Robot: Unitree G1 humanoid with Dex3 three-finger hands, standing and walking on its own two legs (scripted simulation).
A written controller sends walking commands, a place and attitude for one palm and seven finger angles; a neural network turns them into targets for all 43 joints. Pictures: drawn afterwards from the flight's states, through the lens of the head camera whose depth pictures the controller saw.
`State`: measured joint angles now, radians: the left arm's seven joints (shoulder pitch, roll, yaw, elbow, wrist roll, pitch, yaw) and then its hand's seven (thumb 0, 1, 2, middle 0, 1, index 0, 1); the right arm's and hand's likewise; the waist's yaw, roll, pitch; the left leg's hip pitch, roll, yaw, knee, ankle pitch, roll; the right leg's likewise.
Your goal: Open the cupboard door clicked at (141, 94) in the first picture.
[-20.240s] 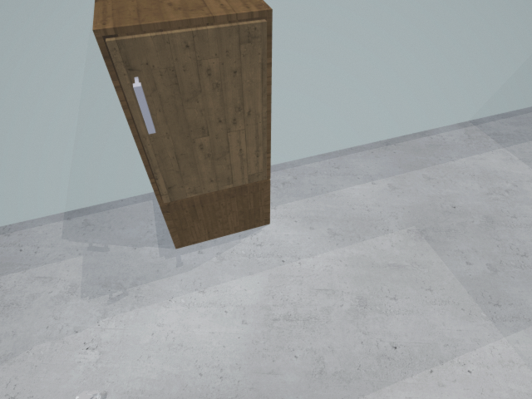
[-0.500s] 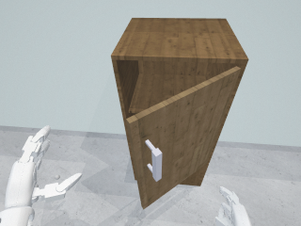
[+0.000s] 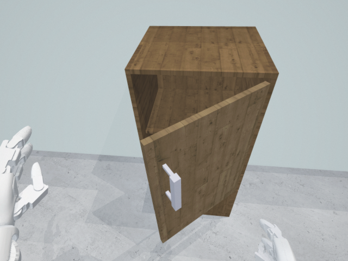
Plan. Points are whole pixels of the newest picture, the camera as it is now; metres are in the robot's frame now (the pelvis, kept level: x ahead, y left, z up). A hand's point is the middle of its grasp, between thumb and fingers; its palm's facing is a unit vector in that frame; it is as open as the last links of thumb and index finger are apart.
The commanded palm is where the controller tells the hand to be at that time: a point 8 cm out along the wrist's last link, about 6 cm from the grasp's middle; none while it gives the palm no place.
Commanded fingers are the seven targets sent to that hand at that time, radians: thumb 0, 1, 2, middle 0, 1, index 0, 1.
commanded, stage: draw the hand back to the body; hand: left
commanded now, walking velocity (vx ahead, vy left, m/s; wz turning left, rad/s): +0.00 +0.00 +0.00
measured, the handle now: (171, 187) +0.31 +0.06 -0.02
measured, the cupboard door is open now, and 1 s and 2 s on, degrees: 40 40 40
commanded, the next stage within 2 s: step back with the hand held close in 0.14 s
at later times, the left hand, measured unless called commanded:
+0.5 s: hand (35, 202) +0.16 +0.26 +0.15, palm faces +0.40 -0.78 -0.48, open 7.4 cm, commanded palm +0.10 +0.30 +0.17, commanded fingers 0.00 0.90 0.90 -0.20 -0.30 -0.20 -0.30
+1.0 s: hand out of the picture +0.10 +0.29 +0.15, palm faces +0.45 -0.76 -0.48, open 7.4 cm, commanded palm +0.04 +0.32 +0.17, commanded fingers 0.00 0.90 0.90 -0.20 -0.30 -0.20 -0.30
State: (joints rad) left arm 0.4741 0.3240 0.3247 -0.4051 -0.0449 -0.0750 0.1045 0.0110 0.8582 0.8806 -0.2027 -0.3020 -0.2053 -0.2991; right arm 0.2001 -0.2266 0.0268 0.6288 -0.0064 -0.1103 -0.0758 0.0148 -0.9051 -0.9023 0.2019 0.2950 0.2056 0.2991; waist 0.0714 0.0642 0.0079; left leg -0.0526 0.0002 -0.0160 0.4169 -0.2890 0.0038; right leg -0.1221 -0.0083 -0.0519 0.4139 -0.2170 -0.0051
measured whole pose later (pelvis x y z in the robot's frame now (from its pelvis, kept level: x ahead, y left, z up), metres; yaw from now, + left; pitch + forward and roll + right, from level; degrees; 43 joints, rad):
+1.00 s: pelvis -0.10 +0.02 -0.02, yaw +1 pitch +0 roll -1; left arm 0.53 0.40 0.44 -0.53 0.00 -0.20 0.15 0.01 0.89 0.90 -0.21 -0.30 -0.21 -0.30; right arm 0.20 -0.22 0.01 0.56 0.00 -0.06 -0.08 0.01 -0.90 -0.90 0.20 0.30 0.21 0.30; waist 0.01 -0.01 0.04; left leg -0.40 -0.02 -0.02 0.66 -0.26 0.04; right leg -0.41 -0.02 -0.05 0.53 -0.12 0.02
